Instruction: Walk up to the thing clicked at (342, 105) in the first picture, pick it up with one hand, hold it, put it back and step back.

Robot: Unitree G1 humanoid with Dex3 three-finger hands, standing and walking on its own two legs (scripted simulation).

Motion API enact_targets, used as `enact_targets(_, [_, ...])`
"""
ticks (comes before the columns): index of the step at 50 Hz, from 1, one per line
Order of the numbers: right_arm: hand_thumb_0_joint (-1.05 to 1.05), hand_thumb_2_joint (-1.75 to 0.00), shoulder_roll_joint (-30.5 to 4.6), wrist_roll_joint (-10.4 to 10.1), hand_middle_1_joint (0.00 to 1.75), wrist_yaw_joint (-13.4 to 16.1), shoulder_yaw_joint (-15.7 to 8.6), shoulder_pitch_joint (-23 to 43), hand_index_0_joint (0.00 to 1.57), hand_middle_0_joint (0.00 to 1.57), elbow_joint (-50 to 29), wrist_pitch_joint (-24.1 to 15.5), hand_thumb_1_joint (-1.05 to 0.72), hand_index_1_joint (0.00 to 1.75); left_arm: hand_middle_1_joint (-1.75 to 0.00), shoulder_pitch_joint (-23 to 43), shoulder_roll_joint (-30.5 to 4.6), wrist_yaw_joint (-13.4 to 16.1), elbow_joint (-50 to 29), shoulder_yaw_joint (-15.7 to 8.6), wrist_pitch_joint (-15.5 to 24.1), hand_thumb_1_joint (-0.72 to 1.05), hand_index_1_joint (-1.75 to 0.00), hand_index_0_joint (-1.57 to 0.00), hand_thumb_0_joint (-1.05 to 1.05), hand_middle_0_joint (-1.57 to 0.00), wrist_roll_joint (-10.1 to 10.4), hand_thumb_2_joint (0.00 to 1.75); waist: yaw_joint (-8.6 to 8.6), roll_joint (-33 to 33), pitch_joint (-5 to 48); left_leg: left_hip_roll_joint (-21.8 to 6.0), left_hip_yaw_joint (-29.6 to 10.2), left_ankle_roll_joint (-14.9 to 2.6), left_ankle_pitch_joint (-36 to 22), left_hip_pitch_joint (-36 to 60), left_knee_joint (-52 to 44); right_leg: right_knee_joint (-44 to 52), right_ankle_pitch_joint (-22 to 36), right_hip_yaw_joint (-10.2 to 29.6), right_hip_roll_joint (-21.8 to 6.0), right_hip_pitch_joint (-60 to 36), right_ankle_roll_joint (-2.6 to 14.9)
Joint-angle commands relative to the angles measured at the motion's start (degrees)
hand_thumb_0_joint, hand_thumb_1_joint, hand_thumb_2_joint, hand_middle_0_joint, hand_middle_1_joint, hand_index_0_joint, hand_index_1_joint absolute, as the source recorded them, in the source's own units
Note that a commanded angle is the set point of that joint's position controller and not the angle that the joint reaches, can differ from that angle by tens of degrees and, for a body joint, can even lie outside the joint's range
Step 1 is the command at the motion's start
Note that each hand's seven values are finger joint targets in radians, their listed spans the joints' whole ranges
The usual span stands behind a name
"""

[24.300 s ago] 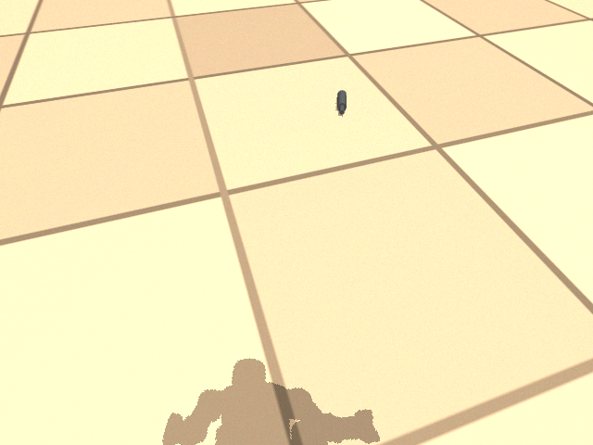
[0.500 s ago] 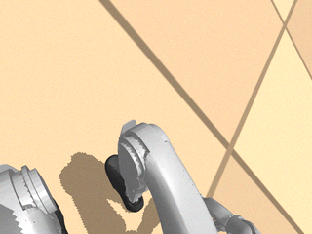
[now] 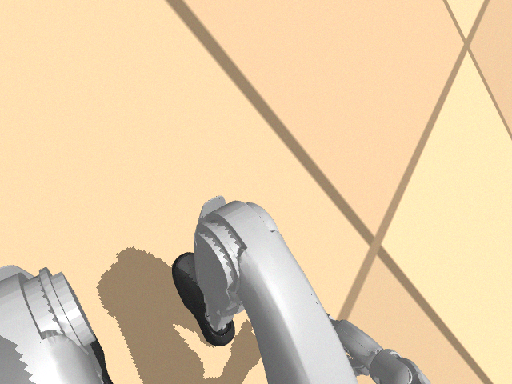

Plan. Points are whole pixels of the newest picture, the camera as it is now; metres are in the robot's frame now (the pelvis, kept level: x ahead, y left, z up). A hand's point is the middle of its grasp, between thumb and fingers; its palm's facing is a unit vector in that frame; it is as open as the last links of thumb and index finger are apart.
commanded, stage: close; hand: left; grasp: from above
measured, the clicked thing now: out of the picture +0.46 +0.31 -0.28
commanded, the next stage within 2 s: settle in 0.96 s
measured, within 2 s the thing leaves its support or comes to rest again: leaves its support in 1.36 s
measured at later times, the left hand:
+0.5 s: hand out of the picture +0.43 +0.33 -0.26, palm faces -0.44 -0.17 -0.88, open 9.3 cm
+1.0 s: hand out of the picture +0.44 +0.33 -0.26, palm faces -0.44 -0.17 -0.88, open 8.7 cm
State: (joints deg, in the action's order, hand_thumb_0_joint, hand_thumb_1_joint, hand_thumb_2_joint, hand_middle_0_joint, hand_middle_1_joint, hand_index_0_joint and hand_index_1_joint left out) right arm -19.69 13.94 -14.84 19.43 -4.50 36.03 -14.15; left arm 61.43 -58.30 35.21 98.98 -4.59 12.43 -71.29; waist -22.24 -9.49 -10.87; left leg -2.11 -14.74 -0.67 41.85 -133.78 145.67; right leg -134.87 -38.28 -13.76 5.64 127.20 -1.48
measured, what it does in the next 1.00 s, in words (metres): stands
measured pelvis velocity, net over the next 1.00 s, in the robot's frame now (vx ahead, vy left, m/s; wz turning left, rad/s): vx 0.00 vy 0.00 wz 0.00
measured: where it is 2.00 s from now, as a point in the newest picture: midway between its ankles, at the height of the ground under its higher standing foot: (157, 347)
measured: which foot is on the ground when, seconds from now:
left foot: down 0.00-1.00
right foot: down 0.00-1.00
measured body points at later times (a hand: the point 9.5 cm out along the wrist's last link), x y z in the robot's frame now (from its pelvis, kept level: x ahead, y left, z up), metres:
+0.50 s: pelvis +0.00 +0.00 +0.00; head +0.28 +0.14 +0.32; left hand +0.45 +0.34 -0.21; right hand +0.07 -0.24 -0.05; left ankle +0.06 +0.12 -0.28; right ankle +0.11 -0.10 -0.28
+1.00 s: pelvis +0.00 +0.00 +0.00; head +0.28 +0.15 +0.32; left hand +0.46 +0.34 -0.21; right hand +0.07 -0.24 -0.05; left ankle +0.06 +0.12 -0.28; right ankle +0.11 -0.10 -0.28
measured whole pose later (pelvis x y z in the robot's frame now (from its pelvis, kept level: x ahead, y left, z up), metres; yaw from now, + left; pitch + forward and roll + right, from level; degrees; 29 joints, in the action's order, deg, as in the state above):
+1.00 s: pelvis +0.00 +0.00 +0.00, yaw +0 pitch +28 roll -15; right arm -19.6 13.8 -13.6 20.3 -4.8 34.9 -12.9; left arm 61.5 -58.8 34.9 98.5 -2.7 11.9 -70.7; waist -22.1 -9.5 -10.4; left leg -2.0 -14.8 -1.0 41.3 -133.8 145.2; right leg -134.2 -37.9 -13.8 5.6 126.8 -1.8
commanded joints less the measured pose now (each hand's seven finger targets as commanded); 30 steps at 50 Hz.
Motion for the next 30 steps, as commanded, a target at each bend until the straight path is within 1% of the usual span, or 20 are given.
enact_targets(1, [0.00, -0.90, -18.4, -0.1, 0.30, 0.4, -5.5, -11.2, 0.20, 0.20, 1.7, 0.1, -0.89, 0.30, -0.81, 13.4, -10.2, 2.3, -4.7, 0.6, 0.0, -0.06, -0.78, -0.40, 0.00, -0.37, -0.1, 0.64, -2.86, 33.6, 37.2, -2.3, 2.6, 0.88, -15.6, 28.9, -15.0, 9.5, 17.3, -3.6, 2.0, -20.3, 2.72])
enact_targets(3, [0.00, -0.90, -18.9, 0.1, 0.30, 0.5, -5.6, -11.0, 0.20, 0.20, 1.1, 0.3, -0.89, 0.30, -0.79, 13.2, -9.8, 2.2, -3.8, 0.9, -0.2, -0.04, -0.75, -0.42, 0.00, -0.38, 0.0, 0.61, -3.75, 32.4, 35.6, -2.2, 2.7, 0.63, -13.9, 27.6, -15.4, 10.4, 16.3, -3.7, 2.2, -20.1, 2.68])
enact_targets(5, [0.00, -0.90, -19.3, -0.3, 0.30, 0.7, -5.6, -11.1, 0.20, 0.20, 0.9, 0.2, -0.89, 0.30, -0.77, 13.5, -12.3, 2.3, -4.7, -0.1, -0.1, -0.03, -0.74, -0.44, 0.00, -0.40, -0.3, 0.61, -2.79, 32.8, 34.6, -2.0, 3.0, 0.56, -12.5, 26.8, -15.8, 10.6, 15.0, -3.3, 1.9, -19.5, 2.81])
enact_targets(6, [0.00, -0.90, -19.4, -0.3, 0.30, 0.8, -5.6, -10.9, 0.20, 0.20, 0.9, 0.3, -0.89, 0.30, -0.77, 13.4, -13.2, 2.3, -5.6, -0.8, 0.1, 0.00, -0.73, -0.46, 0.00, -0.42, -0.1, 0.59, -2.04, 33.2, 35.9, -2.0, 3.2, 0.57, -12.8, 26.9, -15.9, 10.8, 15.0, -3.2, 2.0, -20.4, 2.83])
enact_targets(8, [0.00, -0.90, -18.9, -0.1, 0.30, 0.8, -5.6, -10.9, 0.20, 0.20, 0.8, 0.3, -0.89, 0.30, -0.76, 11.8, -11.7, 2.2, -3.9, -0.2, 0.0, 0.03, -0.72, -0.48, 0.00, -0.44, -0.4, 0.58, -2.31, 31.8, 35.1, -2.0, 3.2, 0.47, -12.1, 26.1, -15.7, 10.7, 14.4, -3.2, 2.1, -20.0, 2.82])
enact_targets(9, [0.00, -0.90, -19.0, -0.1, 0.30, 1.0, -5.5, -10.7, 0.20, 0.20, 0.6, 0.4, -0.89, 0.30, -0.76, 12.5, -12.1, 2.3, -5.1, -0.5, 0.2, 0.05, -0.72, -0.49, 0.00, -0.45, -0.1, 0.58, -2.23, 31.5, 36.5, -2.0, 3.3, 0.40, -12.3, 26.5, -15.5, 11.1, 14.8, -3.2, 2.2, -20.9, 2.65])
enact_targets(10, [0.00, -0.90, -18.9, -0.2, 0.30, 0.9, -5.6, -10.7, 0.20, 0.20, 0.5, 0.2, -0.89, 0.30, -0.75, 11.9, -11.0, 1.9, -3.4, 0.5, 0.1, 0.09, -0.71, -0.52, 0.00, -0.48, -0.1, 0.57, -2.92, 31.1, 34.7, -2.0, 3.3, 0.30, -11.6, 26.2, -15.3, 10.8, 14.4, -3.0, 2.1, -19.8, 2.68])
enact_targets(11, [0.00, -0.90, -19.2, -0.1, 0.30, 1.0, -5.7, -11.3, 0.20, 0.20, 0.8, 0.4, -0.89, 0.30, -0.75, 13.3, -12.0, 2.1, -5.8, -0.2, 0.5, 0.09, -0.71, -0.52, 0.00, -0.48, 0.3, 0.56, -2.63, 32.2, 36.8, -2.1, 3.4, 0.40, -12.9, 27.0, -15.5, 11.2, 15.3, -3.0, 2.3, -21.3, 2.62])
enact_targets(12, [0.00, -0.90, -19.2, 0.0, 0.30, 1.0, -5.9, -11.3, 0.20, 0.20, 0.6, 0.3, -0.89, 0.30, -0.74, 13.1, -10.7, 1.9, -4.7, 0.9, 0.4, 0.09, -0.69, -0.52, 0.00, -0.48, 0.2, 0.55, -3.25, 31.7, 36.3, -2.1, 3.4, 0.36, -13.3, 27.5, -14.9, 11.0, 16.1, -2.8, 2.2, -21.3, 2.60])
enact_targets(13, [0.00, -0.90, -19.2, -0.1, 0.30, 1.1, -5.9, -11.0, 0.20, 0.20, 0.7, 0.2, -0.89, 0.30, -0.72, 13.1, -10.3, 1.8, -4.9, 1.3, 0.5, 0.11, -0.68, -0.54, 0.00, -0.50, 0.5, 0.53, -3.10, 30.8, 36.5, -2.2, 3.5, 0.21, -13.6, 26.9, -14.6, 11.3, 16.4, -2.7, 2.5, -21.8, 2.48])
enact_targets(14, [0.00, -0.90, -19.0, -0.2, 0.30, 1.1, -5.5, -11.5, 0.20, 0.20, 0.9, 0.2, -0.89, 0.30, -0.74, 13.5, -11.3, 2.0, -5.5, 0.5, 0.7, 0.12, -0.69, -0.54, 0.00, -0.50, 0.7, 0.54, -2.70, 31.4, 37.1, -2.1, 3.2, 0.38, -14.2, 27.4, -15.0, 11.3, 16.6, -3.1, 2.2, -21.7, 2.50])
enact_targets(15, [0.00, -0.90, -19.0, 0.0, 0.30, 1.0, -5.3, -11.9, 0.20, 0.20, 0.9, 0.2, -0.89, 0.30, -0.72, 13.1, -11.1, 1.9, -4.8, 0.7, 0.7, 0.16, -0.67, -0.57, 0.00, -0.52, 0.5, 0.51, -3.18, 31.9, 37.1, -2.1, 3.3, 0.31, -15.3, 27.7, -14.6, 11.1, 17.5, -3.1, 2.2, -22.2, 2.39])
enact_targets(18, [0.00, -0.90, -18.9, 0.0, 0.30, 1.2, -4.9, -11.5, 0.20, 0.20, 0.8, 0.3, -0.89, 0.30, -0.71, 12.6, -10.2, 1.6, -3.5, 2.2, 0.7, 0.21, -0.66, -0.61, 0.00, -0.57, 1.0, 0.52, -3.76, 29.6, 34.9, -2.2, 3.3, 0.16, -13.3, 26.0, -14.6, 11.9, 16.3, -3.0, 2.3, -22.2, 2.25])
enact_targets(21, [0.00, -0.90, -18.9, -0.1, 0.30, 1.3, -4.9, -11.3, 0.20, 0.20, 0.8, 0.3, -0.89, 0.30, -0.69, 11.5, -11.5, 1.5, -4.0, 1.0, 0.6, 0.25, -0.63, -0.64, 0.00, -0.59, 0.9, 0.46, -1.95, 32.9, 36.0, -2.1, 3.0, 0.65, -13.8, 27.8, -15.8, 11.1, 15.7, -3.3, 2.1, -21.7, 2.67])
enact_targets(22, [0.00, -0.90, -18.6, 0.2, 0.30, 1.1, -4.6, -10.7, 0.20, 0.20, 0.4, 0.2, -0.89, 0.30, -0.67, 11.7, -9.6, 1.0, -3.3, 2.5, 0.4, 0.25, -0.62, -0.65, 0.00, -0.60, 0.9, 0.47, -2.98, 30.7, 34.8, -2.2, 2.6, 0.50, -13.1, 27.1, -15.1, 10.7, 15.5, -3.5, 2.1, -20.8, 2.48])
enact_targets(23, [0.00, -0.90, -19.1, 0.0, 0.30, 1.4, -4.8, -10.7, 0.20, 0.20, 0.3, 0.5, -0.89, 0.30, -0.68, 10.7, -10.0, 1.0, -3.8, 2.2, 0.3, 0.27, -0.63, -0.66, 0.00, -0.61, 1.1, 0.48, -2.58, 30.3, 36.1, -2.2, 2.7, 0.48, -13.5, 27.5, -15.6, 11.4, 15.8, -3.6, 2.4, -22.0, 2.43])
enact_targets(25, [0.00, -0.90, -19.1, 0.0, 0.30, 1.4, -4.8, -11.3, 0.20, 0.20, 0.0, 0.4, -0.89, 0.30, -0.66, 11.8, -10.3, 1.1, -4.2, 2.1, 0.4, 0.29, -0.61, -0.68, 0.00, -0.63, 1.3, 0.45, -2.96, 31.2, 35.6, -2.0, 2.9, 0.48, -13.6, 27.5, -15.7, 11.5, 16.1, -3.4, 2.1, -21.9, 2.43])
enact_targets(26, [0.00, -0.90, -19.3, -0.2, 0.30, 1.6, -5.0, -10.9, 0.20, 0.20, 0.4, 0.6, -0.89, 0.30, -0.66, 12.0, -10.9, 1.3, -5.4, 1.6, 0.5, 0.31, -0.61, -0.69, 0.00, -0.65, 1.5, 0.45, -1.99, 31.9, 36.9, -2.2, 2.7, 0.69, -13.7, 28.1, -16.0, 11.4, 15.9, -3.6, 2.3, -21.9, 2.54])
enact_targets(28, [0.00, -0.90, -19.1, 0.0, 0.30, 1.6, -4.9, -10.5, 0.20, 0.20, 0.4, 0.9, -0.89, 0.30, -0.63, 10.7, -11.3, 1.2, -4.1, 1.6, 0.5, 0.33, -0.58, -0.71, 0.00, -0.67, 1.1, 0.44, -2.10, 31.8, 34.8, -2.2, 3.1, 0.54, -12.6, 26.6, -16.0, 11.8, 15.3, -3.2, 2.5, -21.7, 2.61])
enact_targets(30, [0.00, -0.90, -18.6, 0.1, 0.30, 1.4, -4.7, -11.2, 0.20, 0.20, 0.2, 0.8, -0.89, 0.30, -0.62, 11.2, -9.8, 1.1, -4.4, 2.1, 0.2, 0.36, -0.57, -0.73, 0.00, -0.68, 0.7, 0.41, -2.50, 31.2, 35.9, -2.0, 3.1, 0.48, -14.1, 27.3, -15.5, 11.3, 16.5, -3.5, 2.3, -22.1, 2.48])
